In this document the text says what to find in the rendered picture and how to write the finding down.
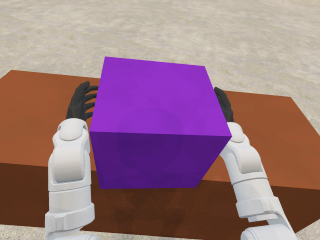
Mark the left robot hand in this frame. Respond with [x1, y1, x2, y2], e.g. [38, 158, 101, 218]
[65, 81, 99, 121]

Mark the left robot forearm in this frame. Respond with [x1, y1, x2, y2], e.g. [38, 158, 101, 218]
[44, 118, 95, 240]

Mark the robot right upper arm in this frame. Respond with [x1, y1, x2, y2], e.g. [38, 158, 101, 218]
[240, 224, 296, 240]

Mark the carton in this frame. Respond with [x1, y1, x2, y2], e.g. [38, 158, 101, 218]
[89, 56, 232, 189]

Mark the right robot forearm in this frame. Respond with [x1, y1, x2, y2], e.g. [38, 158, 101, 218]
[219, 122, 298, 240]

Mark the right robot hand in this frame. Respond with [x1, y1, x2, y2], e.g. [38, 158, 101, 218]
[214, 87, 235, 123]

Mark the pedestal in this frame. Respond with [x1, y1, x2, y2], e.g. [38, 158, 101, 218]
[0, 70, 320, 240]

